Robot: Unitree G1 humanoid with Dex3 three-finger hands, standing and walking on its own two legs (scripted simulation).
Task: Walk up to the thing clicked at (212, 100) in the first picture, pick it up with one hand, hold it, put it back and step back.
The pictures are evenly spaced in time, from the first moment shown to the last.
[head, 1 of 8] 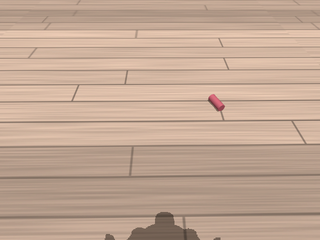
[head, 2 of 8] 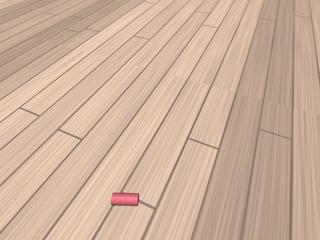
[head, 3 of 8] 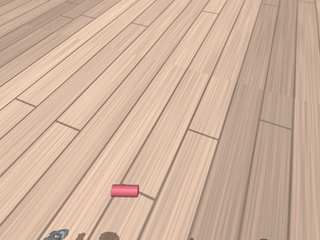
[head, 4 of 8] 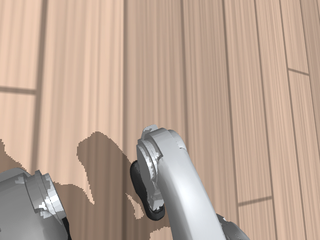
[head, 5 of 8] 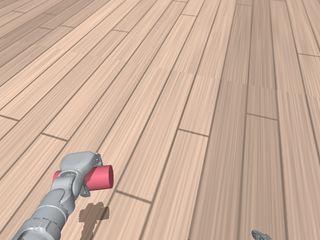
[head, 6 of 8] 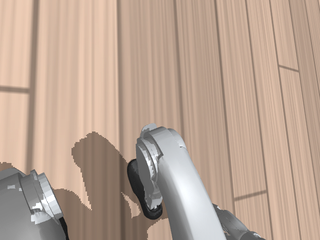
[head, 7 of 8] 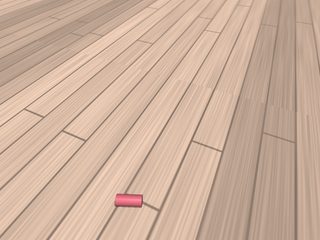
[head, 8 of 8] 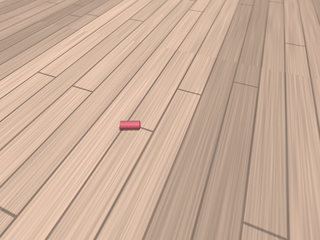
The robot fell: no
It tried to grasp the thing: yes
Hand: left
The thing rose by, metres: 0.68
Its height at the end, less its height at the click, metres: +0.00
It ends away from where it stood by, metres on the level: 0.00
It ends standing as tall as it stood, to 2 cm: yes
